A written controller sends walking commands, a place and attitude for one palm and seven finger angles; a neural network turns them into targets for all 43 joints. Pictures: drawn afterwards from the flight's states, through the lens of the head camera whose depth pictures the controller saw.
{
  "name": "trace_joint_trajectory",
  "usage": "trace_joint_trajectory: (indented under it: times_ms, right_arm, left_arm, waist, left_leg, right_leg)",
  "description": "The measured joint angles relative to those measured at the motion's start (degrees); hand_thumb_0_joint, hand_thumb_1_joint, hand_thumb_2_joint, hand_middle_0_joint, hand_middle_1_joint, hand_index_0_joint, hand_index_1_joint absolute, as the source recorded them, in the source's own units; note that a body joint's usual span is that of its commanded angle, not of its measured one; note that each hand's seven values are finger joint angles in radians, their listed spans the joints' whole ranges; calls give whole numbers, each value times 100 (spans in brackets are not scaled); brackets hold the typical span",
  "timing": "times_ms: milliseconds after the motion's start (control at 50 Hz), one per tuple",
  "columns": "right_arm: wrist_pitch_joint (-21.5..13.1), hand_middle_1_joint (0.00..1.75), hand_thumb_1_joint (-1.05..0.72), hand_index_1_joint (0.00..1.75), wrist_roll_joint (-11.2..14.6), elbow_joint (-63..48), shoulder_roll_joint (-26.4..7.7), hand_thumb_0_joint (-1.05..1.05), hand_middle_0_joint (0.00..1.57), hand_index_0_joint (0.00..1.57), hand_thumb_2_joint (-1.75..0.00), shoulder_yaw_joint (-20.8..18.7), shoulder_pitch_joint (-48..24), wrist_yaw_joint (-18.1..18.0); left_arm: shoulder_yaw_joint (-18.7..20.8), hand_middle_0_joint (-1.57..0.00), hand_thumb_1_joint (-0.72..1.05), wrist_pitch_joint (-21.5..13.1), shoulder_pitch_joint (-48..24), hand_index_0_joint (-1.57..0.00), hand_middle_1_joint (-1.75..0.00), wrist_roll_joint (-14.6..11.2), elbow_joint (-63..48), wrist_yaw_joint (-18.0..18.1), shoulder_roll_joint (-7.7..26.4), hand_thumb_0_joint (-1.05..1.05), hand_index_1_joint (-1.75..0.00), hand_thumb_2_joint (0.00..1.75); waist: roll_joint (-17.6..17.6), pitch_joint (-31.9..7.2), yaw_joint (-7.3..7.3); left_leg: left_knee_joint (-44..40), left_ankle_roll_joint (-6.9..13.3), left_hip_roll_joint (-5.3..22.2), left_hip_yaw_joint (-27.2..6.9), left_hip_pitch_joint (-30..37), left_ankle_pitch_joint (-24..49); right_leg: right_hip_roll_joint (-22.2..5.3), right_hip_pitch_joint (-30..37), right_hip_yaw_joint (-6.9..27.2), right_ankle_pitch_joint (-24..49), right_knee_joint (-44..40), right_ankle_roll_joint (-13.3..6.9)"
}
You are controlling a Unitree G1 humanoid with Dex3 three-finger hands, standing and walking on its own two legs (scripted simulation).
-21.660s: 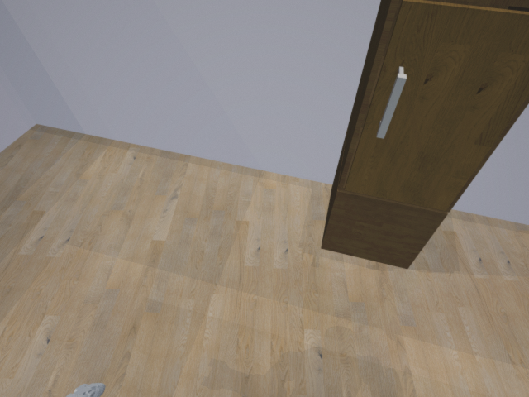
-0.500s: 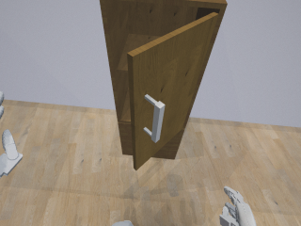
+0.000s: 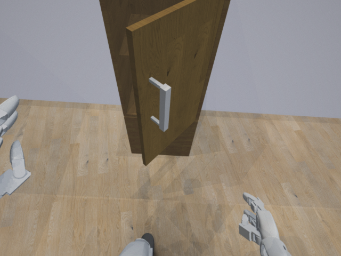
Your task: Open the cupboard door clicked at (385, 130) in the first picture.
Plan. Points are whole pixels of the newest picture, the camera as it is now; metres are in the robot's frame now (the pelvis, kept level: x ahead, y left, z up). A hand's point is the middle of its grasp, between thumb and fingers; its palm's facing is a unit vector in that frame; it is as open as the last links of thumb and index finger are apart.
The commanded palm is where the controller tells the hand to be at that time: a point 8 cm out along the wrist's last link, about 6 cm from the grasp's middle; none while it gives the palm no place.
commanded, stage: step back with the hand held close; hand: left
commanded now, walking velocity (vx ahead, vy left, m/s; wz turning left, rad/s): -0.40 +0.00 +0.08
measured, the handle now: (159, 106) +0.48 +0.07 +0.03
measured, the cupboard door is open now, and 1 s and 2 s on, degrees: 50 50 50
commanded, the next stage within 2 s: stop stepping back and stand still in 0.08 s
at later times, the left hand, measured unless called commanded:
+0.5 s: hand out of the picture +0.05 +0.27 +0.17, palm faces +0.47 -0.78 -0.42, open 7.4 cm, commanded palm +0.01 +0.29 +0.18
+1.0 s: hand out of the picture +0.04 +0.27 +0.16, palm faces +0.46 -0.75 -0.48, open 7.4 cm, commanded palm -0.02 +0.30 +0.18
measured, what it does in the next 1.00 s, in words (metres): walks backwards: left foot, then right foot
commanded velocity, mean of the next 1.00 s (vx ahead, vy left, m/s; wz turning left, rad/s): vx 0.09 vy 0.00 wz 0.01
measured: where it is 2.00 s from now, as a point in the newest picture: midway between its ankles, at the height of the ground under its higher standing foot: outside the picture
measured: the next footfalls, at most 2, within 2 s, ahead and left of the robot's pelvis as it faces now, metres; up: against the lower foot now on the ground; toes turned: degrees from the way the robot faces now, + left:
left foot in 0.08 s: +0.09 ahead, +0.08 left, +0.00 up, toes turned +0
right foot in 0.38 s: -0.09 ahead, -0.11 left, +0.00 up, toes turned -1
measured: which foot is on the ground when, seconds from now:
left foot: up 0.00-0.06, down 0.08-0.38, up 0.40-0.60, down 0.62-1.00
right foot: down 0.00-0.14, up 0.16-0.36, down 0.38-0.62, up 0.64-0.86, down 0.88-1.00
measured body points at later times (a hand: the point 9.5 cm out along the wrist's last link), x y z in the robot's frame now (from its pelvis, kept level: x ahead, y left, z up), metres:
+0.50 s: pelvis -0.13 -0.01 +0.01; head -0.14 +0.02 +0.46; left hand +0.02 +0.30 +0.20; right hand +0.03 -0.24 -0.07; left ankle -0.09 +0.10 -0.67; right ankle -0.13 -0.11 -0.73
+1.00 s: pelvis -0.15 +0.00 +0.00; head -0.15 -0.01 +0.45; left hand +0.01 +0.30 +0.19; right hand -0.01 -0.23 -0.10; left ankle -0.17 +0.11 -0.70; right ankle -0.12 -0.08 -0.73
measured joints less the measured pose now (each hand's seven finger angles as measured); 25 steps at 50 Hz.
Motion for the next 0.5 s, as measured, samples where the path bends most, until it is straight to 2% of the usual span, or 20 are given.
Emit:
trace_joint_trajectory:
  times_ms: [40,60,80,120,140,200,260,300,360,380,420,460,500]
  right_arm:
    - [89,30,-90,30,30,-47,-30,2,20,21,-90,13,187,-47]
    - [123,30,-90,30,24,-67,-69,2,20,21,-90,20,281,-82]
    - [145,30,-90,30,16,-88,-130,2,20,21,-90,23,361,-126]
    - [169,30,-90,30,29,-51,-202,2,20,21,-90,-22,411,-217]
    - [182,30,-90,30,36,-34,-225,2,20,20,-90,-44,391,-228]
    - [38,30,-90,30,-54,-42,-259,2,20,20,-90,-131,323,-144]
    - [-166,30,-90,30,-64,-97,-203,2,20,20,-90,-162,375,-84]
    - [-220,30,-90,30,-70,-143,-127,2,20,20,-90,-135,484,-102]
    - [-242,30,-90,30,-98,-164,2,2,20,20,-90,-93,682,-145]
    - [-239,30,-90,30,-103,-187,47,2,20,20,-90,-73,737,-146]
    - [-174,30,-90,30,-151,-49,10,1,20,20,-90,-61,719,-133]
    - [-61,30,-90,30,-134,225,-7,1,20,20,-90,-58,816,-120]
    - [-15,30,-90,30,-115,429,0,2,20,21,-90,-35,1016,-154]
  left_arm:
    - [93,-22,89,-35,271,-22,-30,38,-31,-31,114,2,-30,90]
    - [141,-22,89,-28,375,-22,-30,50,-26,-35,136,2,-30,90]
    - [172,-22,89,-13,428,-22,-30,57,-6,-28,135,1,-30,90]
    - [166,-22,89,33,250,-22,-30,57,124,-7,116,1,-30,90]
    - [153,-22,89,63,106,-22,-30,43,205,11,92,1,-30,90]
    - [95,-22,89,188,-118,-22,-30,0,323,45,27,2,-30,90]
    - [17,-22,89,309,20,-21,-30,3,154,112,-22,2,-30,90]
    - [-5,-22,89,374,212,-21,-30,18,45,166,-23,2,-30,90]
    - [-2,-22,89,477,333,-21,-30,70,51,227,3,2,-30,90]
    - [62,-22,89,500,368,-21,-30,83,17,244,66,2,-30,90]
    - [75,-22,89,506,328,-21,-30,99,-30,216,-21,2,-30,90]
    - [12,-22,89,470,257,-21,-30,114,33,173,-156,2,-30,90]
    - [-55,-22,89,393,105,-21,-30,167,259,183,-320,2,-30,90]
  waist:
    - [-121,-213,-32]
    - [-165,-322,-35]
    - [-170,-403,-36]
    - [-254,-378,-58]
    - [-313,-301,-24]
    - [-318,-148,-12]
    - [-292,-123,-76]
    - [-292,-197,-142]
    - [-313,-337,-231]
    - [-421,-389,-231]
    - [-386,-396,-93]
    - [-395,-554,47]
    - [-458,-788,140]
  left_leg:
    - [608,-47,-147,-69,56,-683]
    - [703,-73,-216,-78,171,-771]
    - [620,-90,-262,-88,348,-575]
    - [221,100,-370,-109,572,-520]
    - [18,161,-400,-80,663,-397]
    - [-505,225,-371,-41,818,80]
    - [-788,208,-314,-72,881,390]
    - [-898,175,-299,-108,872,477]
    - [-870,34,-346,-141,703,77]
    - [-666,-45,-428,-60,521,-294]
    - [700,-222,-458,-98,-61,-988]
    - [2274,-312,-495,-136,-409,-1193]
    - [2853,-274,-419,-28,-302,-1257]
  right_leg:
    - [-40,-58,26,-34,72,-22]
    - [-57,-91,47,-38,95,-21]
    - [-55,-119,53,-35,121,-10]
    - [-131,-192,11,30,241,81]
    - [-175,-311,22,131,432,171]
    - [-100,-901,181,-665,1667,228]
    - [-106,-1170,163,-822,2335,230]
    - [-171,-1059,40,-868,2176,189]
    - [-237,-494,-236,-962,1141,75]
    - [-323,-269,-254,-1009,582,-9]
    - [-354,-408,-275,-68,348,-158]
    - [-400,-559,-275,332,436,-167]
    - [-482,-607,-277,348,361,-99]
